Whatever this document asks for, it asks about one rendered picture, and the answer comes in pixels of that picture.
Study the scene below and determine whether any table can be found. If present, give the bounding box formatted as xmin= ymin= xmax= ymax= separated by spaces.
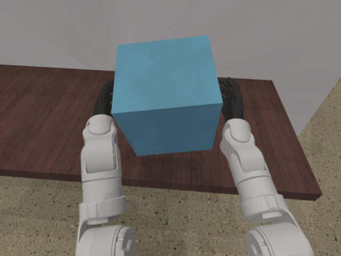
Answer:
xmin=0 ymin=65 xmax=323 ymax=201

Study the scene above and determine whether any right robot forearm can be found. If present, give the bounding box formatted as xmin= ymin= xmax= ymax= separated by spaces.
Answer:
xmin=220 ymin=118 xmax=314 ymax=256

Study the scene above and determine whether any right robot upper arm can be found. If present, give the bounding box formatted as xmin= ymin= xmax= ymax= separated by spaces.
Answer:
xmin=246 ymin=222 xmax=313 ymax=256

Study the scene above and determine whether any robot left hand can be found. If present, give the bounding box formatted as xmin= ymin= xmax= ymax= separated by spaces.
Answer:
xmin=93 ymin=79 xmax=114 ymax=118

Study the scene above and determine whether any left robot forearm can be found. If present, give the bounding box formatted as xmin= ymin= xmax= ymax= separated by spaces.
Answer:
xmin=75 ymin=114 xmax=127 ymax=256

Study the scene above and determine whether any carton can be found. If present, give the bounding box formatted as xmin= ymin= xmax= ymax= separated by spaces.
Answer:
xmin=111 ymin=35 xmax=223 ymax=156

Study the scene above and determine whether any left robot upper arm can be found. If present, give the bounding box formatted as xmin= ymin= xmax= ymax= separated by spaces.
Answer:
xmin=76 ymin=225 xmax=137 ymax=256

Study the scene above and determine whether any robot right hand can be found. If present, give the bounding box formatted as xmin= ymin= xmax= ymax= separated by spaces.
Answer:
xmin=218 ymin=77 xmax=244 ymax=123

